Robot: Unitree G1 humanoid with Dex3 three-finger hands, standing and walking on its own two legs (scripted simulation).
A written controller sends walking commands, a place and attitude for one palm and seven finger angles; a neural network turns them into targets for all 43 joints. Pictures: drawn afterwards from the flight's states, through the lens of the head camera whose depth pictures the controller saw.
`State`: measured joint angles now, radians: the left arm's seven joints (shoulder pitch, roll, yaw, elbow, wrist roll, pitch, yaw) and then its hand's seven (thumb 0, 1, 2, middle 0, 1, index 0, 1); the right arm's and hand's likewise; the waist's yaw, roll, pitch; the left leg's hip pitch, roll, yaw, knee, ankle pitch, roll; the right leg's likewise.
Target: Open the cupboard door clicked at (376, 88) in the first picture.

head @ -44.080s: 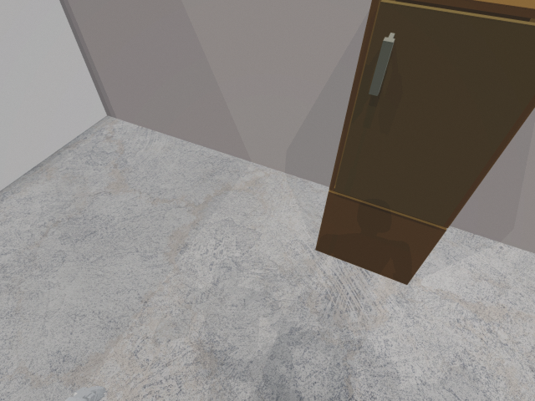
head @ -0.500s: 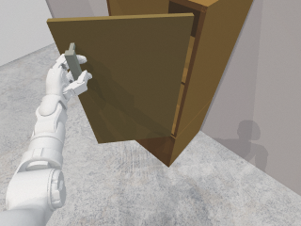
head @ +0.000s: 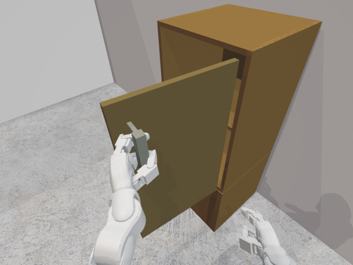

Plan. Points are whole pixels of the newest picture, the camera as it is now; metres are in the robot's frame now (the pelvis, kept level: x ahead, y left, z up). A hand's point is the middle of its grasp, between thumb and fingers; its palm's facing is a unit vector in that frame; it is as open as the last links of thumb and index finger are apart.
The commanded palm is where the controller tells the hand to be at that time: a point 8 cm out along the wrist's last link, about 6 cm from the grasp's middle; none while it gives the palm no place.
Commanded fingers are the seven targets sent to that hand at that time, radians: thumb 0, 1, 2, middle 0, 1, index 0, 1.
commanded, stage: pull the door open along its arc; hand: left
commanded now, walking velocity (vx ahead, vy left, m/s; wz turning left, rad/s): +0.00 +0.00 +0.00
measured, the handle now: (138, 149) +0.33 +0.11 +0.13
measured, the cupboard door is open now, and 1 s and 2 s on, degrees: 84 87 90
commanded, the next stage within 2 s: open thumb and fingers to let go in 0.12 s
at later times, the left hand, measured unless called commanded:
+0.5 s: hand (163, 171) +0.27 +0.05 +0.13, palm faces +0.35 -0.94 +0.01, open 7.8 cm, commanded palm +0.23 +0.09 +0.13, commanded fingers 0.00 -0.15 0.45 -0.32 -1.24 -0.32 -1.24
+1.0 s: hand (161, 170) +0.28 +0.05 +0.13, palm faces +0.28 -0.96 +0.01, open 14.9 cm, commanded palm +0.23 +0.09 +0.13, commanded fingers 0.00 -0.50 0.30 -0.15 -0.30 -0.15 -0.30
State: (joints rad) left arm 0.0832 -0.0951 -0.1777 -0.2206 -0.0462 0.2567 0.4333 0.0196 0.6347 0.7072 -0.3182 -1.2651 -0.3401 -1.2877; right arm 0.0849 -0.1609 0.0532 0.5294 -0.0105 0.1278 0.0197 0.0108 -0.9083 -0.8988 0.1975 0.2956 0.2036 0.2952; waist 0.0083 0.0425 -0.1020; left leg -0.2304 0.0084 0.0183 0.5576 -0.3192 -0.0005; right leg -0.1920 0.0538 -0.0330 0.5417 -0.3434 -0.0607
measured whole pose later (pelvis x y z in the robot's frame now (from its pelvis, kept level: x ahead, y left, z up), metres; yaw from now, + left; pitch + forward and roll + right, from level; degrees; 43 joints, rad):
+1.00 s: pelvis -0.03 +0.00 +0.00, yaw +2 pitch -3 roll +0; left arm -0.08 -0.11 -0.30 -0.03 0.01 0.18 0.56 -0.01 -0.48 0.31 -0.27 -0.78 -0.27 -0.78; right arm 0.11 -0.17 0.03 0.62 -0.02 0.11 0.01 0.01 -0.91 -0.90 0.20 0.30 0.20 0.30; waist 0.02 0.05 -0.02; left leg -0.23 -0.01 -0.02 0.57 -0.28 0.01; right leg -0.17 0.04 -0.07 0.55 -0.32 -0.06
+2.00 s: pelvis -0.02 +0.00 +0.00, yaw +1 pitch -3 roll +0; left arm 0.37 0.15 -0.14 -0.41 -0.14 0.09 -0.01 -0.02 -0.50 0.30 -0.20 -0.32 -0.17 -0.31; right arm 0.18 -0.21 0.06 0.47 0.03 0.05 -0.02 0.01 -0.91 -0.90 0.20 0.30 0.20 0.30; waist 0.02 0.05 -0.04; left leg -0.23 0.00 0.00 0.59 -0.31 0.00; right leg -0.19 0.05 -0.05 0.57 -0.34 -0.06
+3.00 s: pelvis -0.02 +0.02 +0.00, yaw +2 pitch -2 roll -1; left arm 0.44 0.29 0.14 -0.47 -0.22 0.08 -0.14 -0.02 -0.44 0.33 -0.15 -0.30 -0.16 -0.30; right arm 0.23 -0.23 0.07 0.54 0.04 -0.16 -0.08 0.02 -0.90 -0.90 0.20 0.30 0.21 0.30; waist 0.05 0.05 -0.05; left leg -0.26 -0.02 -0.01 0.61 -0.32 0.03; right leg -0.20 0.03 -0.06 0.57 -0.34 -0.03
